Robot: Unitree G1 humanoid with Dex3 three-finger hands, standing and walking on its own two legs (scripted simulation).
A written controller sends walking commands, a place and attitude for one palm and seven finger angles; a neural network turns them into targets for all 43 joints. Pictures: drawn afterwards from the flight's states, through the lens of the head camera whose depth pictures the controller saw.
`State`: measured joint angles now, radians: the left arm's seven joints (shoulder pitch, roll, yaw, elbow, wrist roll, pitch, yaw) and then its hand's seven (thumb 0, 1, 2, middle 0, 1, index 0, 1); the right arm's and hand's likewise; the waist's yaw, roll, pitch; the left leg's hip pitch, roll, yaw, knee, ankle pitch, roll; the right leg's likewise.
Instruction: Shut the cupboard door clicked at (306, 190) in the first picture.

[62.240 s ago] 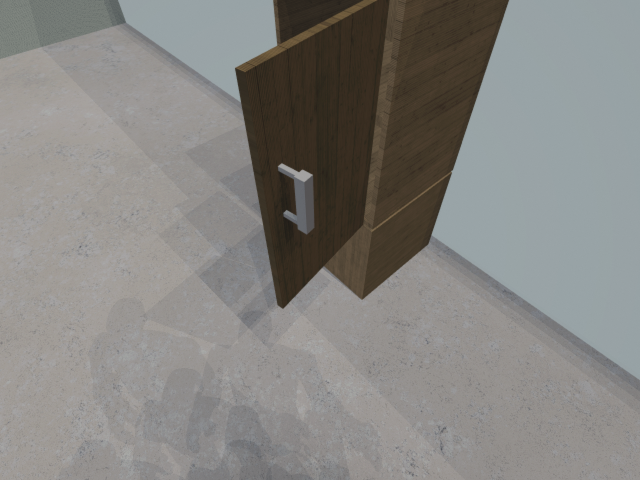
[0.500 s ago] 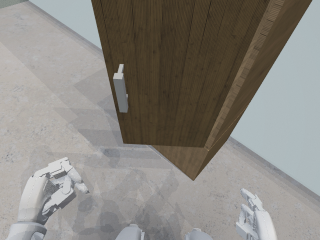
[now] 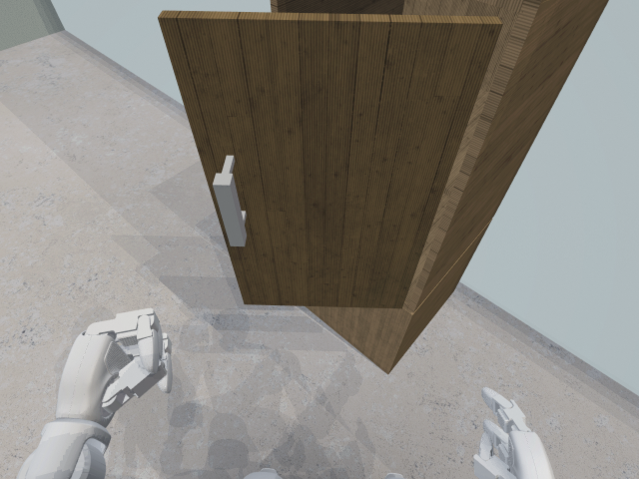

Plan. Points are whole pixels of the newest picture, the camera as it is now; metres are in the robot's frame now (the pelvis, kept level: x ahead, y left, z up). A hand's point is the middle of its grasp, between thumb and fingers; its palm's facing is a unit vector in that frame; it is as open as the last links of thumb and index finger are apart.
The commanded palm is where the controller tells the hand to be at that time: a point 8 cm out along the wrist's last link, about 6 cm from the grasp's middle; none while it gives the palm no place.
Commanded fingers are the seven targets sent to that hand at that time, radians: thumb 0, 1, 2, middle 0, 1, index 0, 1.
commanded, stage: raise the hand and make a fist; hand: left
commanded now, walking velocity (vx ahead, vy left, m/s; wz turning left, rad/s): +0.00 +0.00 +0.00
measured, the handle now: (233, 202) +0.47 +0.16 +0.07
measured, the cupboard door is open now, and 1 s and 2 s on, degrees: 40 40 40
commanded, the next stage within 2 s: bring the fist close to the handle in 0.32 s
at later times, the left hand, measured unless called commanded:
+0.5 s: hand (168, 365) +0.23 +0.18 +0.07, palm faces +0.02 -1.00 -0.05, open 3.1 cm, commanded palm +0.21 +0.23 +0.07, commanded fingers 0.00 0.90 0.90 -1.30 -1.50 -1.30 -1.50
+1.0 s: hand (217, 306) +0.30 +0.14 +0.07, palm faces -0.01 -1.00 -0.02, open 3.1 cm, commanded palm +0.28 +0.19 +0.07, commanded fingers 0.00 0.90 0.90 -1.30 -1.50 -1.30 -1.50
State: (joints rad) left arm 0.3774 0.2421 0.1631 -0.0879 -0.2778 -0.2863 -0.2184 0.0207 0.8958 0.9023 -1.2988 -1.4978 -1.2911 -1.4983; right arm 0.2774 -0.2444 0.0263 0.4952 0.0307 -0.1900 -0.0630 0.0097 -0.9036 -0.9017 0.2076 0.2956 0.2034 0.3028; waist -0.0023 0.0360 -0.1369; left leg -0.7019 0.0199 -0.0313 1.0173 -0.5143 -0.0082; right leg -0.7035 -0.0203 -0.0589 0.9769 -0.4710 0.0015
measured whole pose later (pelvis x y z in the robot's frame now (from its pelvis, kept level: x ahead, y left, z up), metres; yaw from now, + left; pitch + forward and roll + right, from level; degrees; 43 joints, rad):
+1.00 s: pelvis +0.00 +0.00 +0.01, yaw -1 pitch +11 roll +0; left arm 0.06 0.17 0.07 0.15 -0.19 -0.29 -0.09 0.02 0.90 0.90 -1.30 -1.50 -1.30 -1.50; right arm 0.27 -0.24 0.02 0.55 0.02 -0.15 -0.03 0.01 -0.90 -0.90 0.21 0.30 0.20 0.30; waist -0.02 0.03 -0.13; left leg -0.68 0.01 0.00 0.97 -0.49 -0.01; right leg -0.70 -0.02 -0.03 0.95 -0.45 0.00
